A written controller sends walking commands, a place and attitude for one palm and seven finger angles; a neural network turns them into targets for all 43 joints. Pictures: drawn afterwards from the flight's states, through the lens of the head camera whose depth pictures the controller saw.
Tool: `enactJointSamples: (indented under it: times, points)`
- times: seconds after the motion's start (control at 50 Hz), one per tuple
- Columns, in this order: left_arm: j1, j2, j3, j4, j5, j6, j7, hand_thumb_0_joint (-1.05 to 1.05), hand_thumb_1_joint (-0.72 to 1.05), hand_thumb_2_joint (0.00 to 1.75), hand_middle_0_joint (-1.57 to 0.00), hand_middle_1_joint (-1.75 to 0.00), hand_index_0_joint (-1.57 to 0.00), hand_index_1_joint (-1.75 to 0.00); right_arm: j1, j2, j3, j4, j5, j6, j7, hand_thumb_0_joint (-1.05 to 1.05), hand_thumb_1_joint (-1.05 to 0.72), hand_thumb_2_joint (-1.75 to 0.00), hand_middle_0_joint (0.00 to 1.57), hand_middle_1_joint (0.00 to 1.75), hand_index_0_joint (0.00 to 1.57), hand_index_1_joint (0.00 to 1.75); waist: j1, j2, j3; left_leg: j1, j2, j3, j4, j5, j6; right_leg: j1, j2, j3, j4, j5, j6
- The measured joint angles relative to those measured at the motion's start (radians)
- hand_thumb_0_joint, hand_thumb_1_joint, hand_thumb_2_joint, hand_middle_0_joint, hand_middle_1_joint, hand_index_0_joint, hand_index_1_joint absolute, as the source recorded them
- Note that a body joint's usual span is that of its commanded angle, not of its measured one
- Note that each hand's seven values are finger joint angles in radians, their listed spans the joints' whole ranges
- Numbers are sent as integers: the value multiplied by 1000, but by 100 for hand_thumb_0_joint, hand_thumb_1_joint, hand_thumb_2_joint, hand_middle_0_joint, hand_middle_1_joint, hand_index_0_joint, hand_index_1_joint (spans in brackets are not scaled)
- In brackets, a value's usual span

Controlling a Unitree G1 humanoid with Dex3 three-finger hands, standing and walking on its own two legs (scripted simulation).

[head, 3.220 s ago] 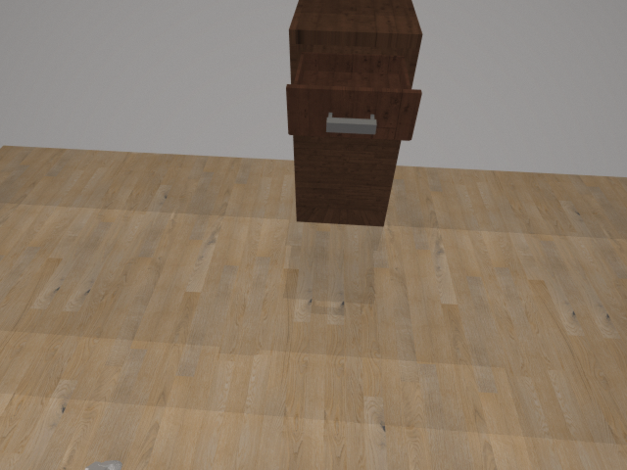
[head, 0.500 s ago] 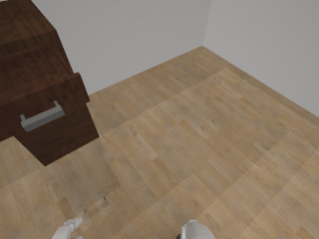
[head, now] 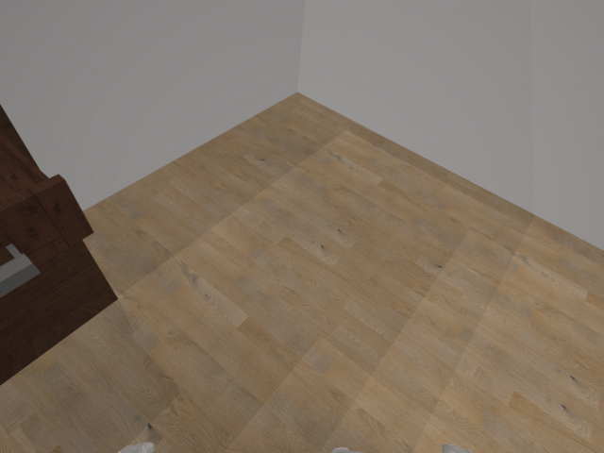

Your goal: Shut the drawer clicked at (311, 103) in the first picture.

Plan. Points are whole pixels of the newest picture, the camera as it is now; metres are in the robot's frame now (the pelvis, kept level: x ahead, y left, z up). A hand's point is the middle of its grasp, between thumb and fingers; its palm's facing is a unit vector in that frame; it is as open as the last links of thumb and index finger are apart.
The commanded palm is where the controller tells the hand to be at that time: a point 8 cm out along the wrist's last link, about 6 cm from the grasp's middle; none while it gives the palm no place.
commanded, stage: walk to a spot facing it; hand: left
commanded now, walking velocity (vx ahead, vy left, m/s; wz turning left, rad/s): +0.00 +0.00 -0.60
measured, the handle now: out of the picture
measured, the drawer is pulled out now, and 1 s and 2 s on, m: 0.28 0.28 0.28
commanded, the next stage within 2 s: turn to face it in 1.02 s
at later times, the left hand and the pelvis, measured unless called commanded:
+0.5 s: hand (206, 452) +0.15 +0.14 -0.15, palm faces -0.28 -0.93 -0.25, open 7.4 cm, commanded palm none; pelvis -0.01 -0.02 +0.00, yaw -18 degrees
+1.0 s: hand (207, 426) +0.19 +0.15 -0.18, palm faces -0.45 -0.88 -0.16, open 7.4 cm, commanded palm none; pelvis +0.10 -0.03 +0.00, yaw -35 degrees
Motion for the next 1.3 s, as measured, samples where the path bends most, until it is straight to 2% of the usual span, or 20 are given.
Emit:
enactJointSamples:
  times: [0.04, 0.08, 0.16, 0.3, 0.38, 0.44, 0.46, 0.48, 0.5, 0.54, 0.6, 0.72, 0.88, 0.92, 0.94, 0.98, 1.04, 1.12, 1.2, 1.3]
  points:
    - [20, 9, 11, 15, 8, 7, -9, 1, 91, 90, -20, -30, -20, -30, 7, 6, 7, -4, -5, -2, -1, 1, -90, -90, 20, 30, 21, 30, 2, 2, -2, 24, 15, 24, -22, -2, 20, -54, -2, -27, 197, -100, 21]
    - [38, 20, 23, 26, 11, 9, -19, 1, 91, 90, -20, -30, -20, -30, 14, 11, 10, 0, -8, -1, -3, 1, -90, -90, 20, 30, 21, 30, 8, 2, 2, 59, 26, 48, -68, 9, 25, -93, -20, -51, 374, -97, 40]
    - [68, 26, 35, 47, 9, 14, -23, 1, 91, 90, -20, -30, -20, -30, 26, 13, 6, 14, -6, -4, -7, 1, -90, -90, 20, 30, 21, 30, 15, 15, 9, 106, 49, 95, -131, 34, 28, -93, -69, -77, 497, -72, 68]
    - [61, 12, 29, 71, 7, 27, -20, 1, 91, 90, -19, -30, -19, -30, 54, 4, -14, 53, -8, -1, 0, 1, -90, -90, 20, 30, 21, 30, -1, 39, 28, 124, 93, 178, -138, 28, 17, 9, -127, -122, 309, -126, 77]
    - [25, -5, 18, 63, 6, 15, -20, 1, 91, 90, -19, -30, -19, -30, 66, -18, -32, 78, -11, 6, 8, 1, -90, -90, 20, 30, 21, 30, -22, 62, 43, 105, 129, 228, -89, 5, -3, 75, -121, -155, 157, -151, 57]
    - [-3, -12, 10, 44, 6, -6, -17, 1, 91, 90, -19, -30, -19, -30, 87, -41, -46, 88, -11, 11, 13, 1, -90, -90, 20, 30, 21, 30, -34, 81, 44, 74, 163, 257, -9, -32, -28, 153, -104, -183, -16, -72, 30]
    - [-11, -15, 7, 39, 8, -19, -15, 1, 91, 90, -19, -30, -19, -30, 99, -52, -49, 90, -8, 15, 15, 1, -90, -90, 20, 30, 21, 30, -35, 92, 40, 50, 179, 252, 46, -58, -37, 167, -94, -186, -56, -47, -8]
    - [-22, -22, 1, 37, 7, -30, -11, 1, 91, 90, -20, -30, -19, -30, 103, -66, -53, 96, -7, 26, 16, 1, -90, -90, 20, 30, 21, 30, -41, 112, 42, 13, 183, 201, 128, -135, -50, 159, -81, -191, -39, -50, -31]
    - [-27, -28, -3, 33, 4, -38, -7, 1, 91, 90, -20, -30, -19, -30, 106, -75, -53, 105, -7, 41, 15, 1, -90, -90, 20, 30, 21, 30, -42, 121, 39, -29, 167, 139, 222, -193, -57, 155, -75, -190, -25, -60, -39]
    - [-20, -37, -5, 24, -1, -53, 1, 0, 91, 90, -20, -30, -20, -30, 103, -85, -55, 121, -9, 61, 18, 1, -90, -90, 20, 30, 20, 30, -35, 121, 29, -99, 129, 47, 382, -194, -63, 170, -66, -174, -48, -59, -43]
    - [9, -41, -11, 29, 0, -69, 5, 0, 91, 90, -20, -30, -20, -30, 86, -88, -56, 120, -16, 53, 28, 1, -91, -90, 19, 30, 20, 30, -32, 110, 14, -161, 106, -2, 451, -91, -79, 212, -51, -141, -134, -16, -43]
    - [74, -42, -18, 63, 4, -89, -3, 0, 91, 90, -20, -30, -20, -30, 41, -74, -52, 83, -17, 22, 37, 1, -91, -90, 19, 30, 20, 30, -21, 84, -6, -197, 88, -30, 359, -11, -97, 273, -32, -78, -237, 21, -50]
    - [154, -36, -13, 107, 8, -88, 0, 0, 91, 90, -20, -30, -20, -30, -36, -48, -34, 50, -6, -5, 38, 1, -90, -90, 19, 30, 20, 30, 36, 55, -1, -126, 32, -31, 103, -25, -75, 327, -19, -6, -237, -31, -20]
    - [177, -31, -6, 118, 6, -81, 1, 0, 91, 90, -20, -30, -20, -30, -49, -40, -24, 35, -4, -24, 33, 1, -90, -90, 19, 30, 20, 30, 45, 44, -1, -56, 15, -19, -31, 12, -65, 320, -16, 20, -182, -75, -5]
    - [185, -27, 0, 123, 2, -75, 0, 0, 91, 90, -20, -30, -20, -30, -55, -36, -18, 27, -7, -39, 28, 1, -90, -90, 19, 30, 20, 30, 45, 39, 1, -40, 15, -8, -57, 77, -31, 293, -12, 29, -111, -107, -8]
    - [180, -15, 9, 142, 1, -59, -3, 1, 91, 90, -20, -30, -20, -30, -60, -19, -4, 18, -12, -55, 21, 1, -90, -90, 20, 30, 21, 30, 47, 19, 12, -29, 22, 32, -11, 55, 19, 195, -15, 9, 148, -197, -11]
    - [159, 3, 20, 154, 11, -43, -16, 1, 91, 90, -20, -30, -20, -30, -32, 7, 11, 20, -11, -60, 11, 1, -90, -90, 20, 30, 21, 30, 36, 7, 13, 36, 37, 79, -48, 13, 34, 54, -48, -66, 435, -162, 0]
    - [103, 14, 29, 122, 10, -31, -20, 1, 91, 90, -20, -30, -19, -30, 27, 28, 11, 57, -4, -58, -5, 0, -91, -90, 20, 30, 21, 30, 27, 11, 20, 119, 49, 127, -144, 32, 32, -69, -93, -113, 533, -67, 31]
    - [41, 10, 26, 95, 12, -28, -8, 1, 92, 90, -19, -30, -19, -30, 80, 7, -8, 100, -5, -52, -13, 0, -93, -90, 20, 30, 21, 30, -5, 24, 24, 162, 56, 159, -181, 24, 33, -102, -121, -126, 435, -16, 43]
    - [-54, -11, -7, 95, 11, -47, 15, 0, 92, 90, -19, -30, -19, -30, 160, 1, -10, 179, -11, -39, -8, 0, -92, -90, 20, 30, 21, 30, -59, 32, 29, 178, 44, 146, -170, -2, 24, 15, -129, -144, 117, 9, 34]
